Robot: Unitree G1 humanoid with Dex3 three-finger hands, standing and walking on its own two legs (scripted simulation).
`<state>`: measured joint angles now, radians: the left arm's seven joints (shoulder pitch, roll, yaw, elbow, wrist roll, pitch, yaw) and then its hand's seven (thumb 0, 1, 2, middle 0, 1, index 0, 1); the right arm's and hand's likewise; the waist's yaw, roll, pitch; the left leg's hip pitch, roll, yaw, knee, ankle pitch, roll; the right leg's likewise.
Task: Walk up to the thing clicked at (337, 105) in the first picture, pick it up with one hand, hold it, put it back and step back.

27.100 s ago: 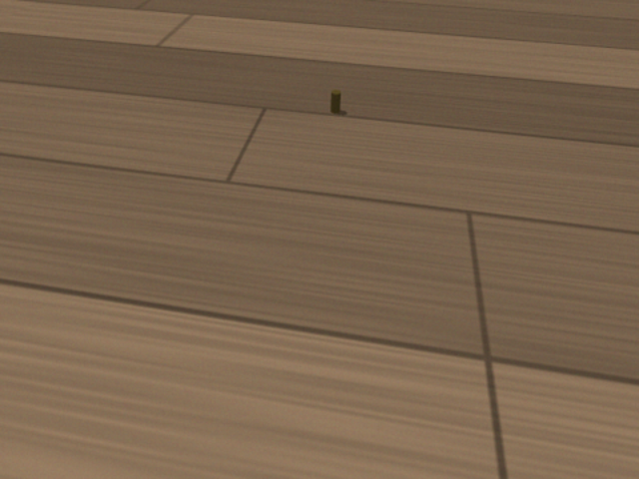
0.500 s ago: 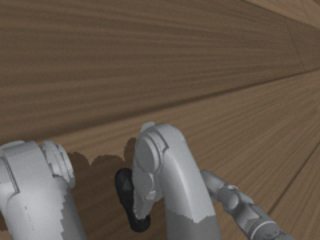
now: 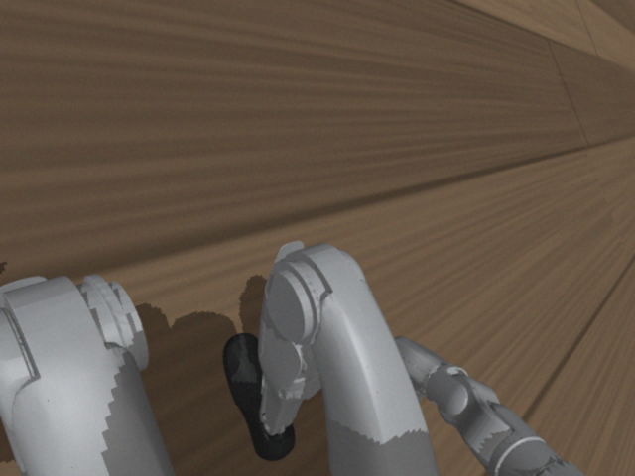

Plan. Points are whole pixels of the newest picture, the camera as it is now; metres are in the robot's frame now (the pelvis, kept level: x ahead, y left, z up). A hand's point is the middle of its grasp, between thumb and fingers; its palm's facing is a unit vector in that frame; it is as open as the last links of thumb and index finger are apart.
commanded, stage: open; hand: left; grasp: from the side
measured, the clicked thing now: out of the picture +0.37 +0.32 -0.21
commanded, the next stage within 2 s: withdraw in 0.22 s
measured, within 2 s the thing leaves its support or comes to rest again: neither
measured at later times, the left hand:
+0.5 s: hand out of the picture +0.38 +0.32 -0.17, palm faces +0.45 -0.89 +0.00, open 16.4 cm
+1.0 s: hand out of the picture +0.29 +0.38 -0.08, palm faces +0.39 -0.90 -0.21, open 17.5 cm
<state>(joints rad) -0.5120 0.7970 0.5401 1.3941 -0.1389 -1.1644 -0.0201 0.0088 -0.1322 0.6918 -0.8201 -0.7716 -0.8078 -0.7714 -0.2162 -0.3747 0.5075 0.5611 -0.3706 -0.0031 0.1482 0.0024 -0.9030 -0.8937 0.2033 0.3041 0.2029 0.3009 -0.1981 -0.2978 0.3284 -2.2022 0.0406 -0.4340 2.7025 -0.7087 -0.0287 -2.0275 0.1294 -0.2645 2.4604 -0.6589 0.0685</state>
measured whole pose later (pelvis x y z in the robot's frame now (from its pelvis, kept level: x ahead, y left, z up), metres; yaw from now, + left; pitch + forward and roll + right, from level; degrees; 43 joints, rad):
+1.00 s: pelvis +0.00 -0.01 +0.05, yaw +5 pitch +22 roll -12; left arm -0.33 0.66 0.50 0.92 -0.05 -0.58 -0.16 -0.01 -0.56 0.07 -0.07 -0.04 -0.07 -0.05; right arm -0.07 -0.30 0.19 0.57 -0.10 0.05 0.07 0.01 -0.92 -0.91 0.20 0.31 0.20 0.30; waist -0.08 -0.13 0.05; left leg -2.22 0.06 -0.26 2.48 -0.67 -0.01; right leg -2.07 0.07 -0.16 2.34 -0.68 0.03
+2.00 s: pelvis +0.10 +0.01 +0.42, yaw +18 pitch +14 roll -3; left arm 0.39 0.24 0.02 0.05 -0.02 0.31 0.19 0.00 -0.52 0.07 -0.06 -0.06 -0.06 -0.06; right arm 0.27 -0.20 0.02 0.49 0.04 -0.04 -0.20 0.01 -0.89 -0.90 0.20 0.30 0.20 0.30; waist -0.04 0.03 -0.17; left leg -0.87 0.06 -0.04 1.14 -0.52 -0.02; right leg -0.78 0.00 -0.05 1.08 -0.54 0.02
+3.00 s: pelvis +0.10 -0.01 +0.45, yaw +18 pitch +7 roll -1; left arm 0.46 0.20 -0.01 0.01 -0.01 0.28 0.13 -0.01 -0.57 0.04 -0.05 -0.05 -0.06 -0.05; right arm 0.28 -0.21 0.02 0.50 0.02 -0.11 -0.19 0.02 -0.90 -0.90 0.20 0.30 0.20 0.30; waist -0.02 0.04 -0.10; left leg -0.64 0.06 -0.03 0.95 -0.45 -0.04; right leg -0.57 0.00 -0.05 0.92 -0.48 0.00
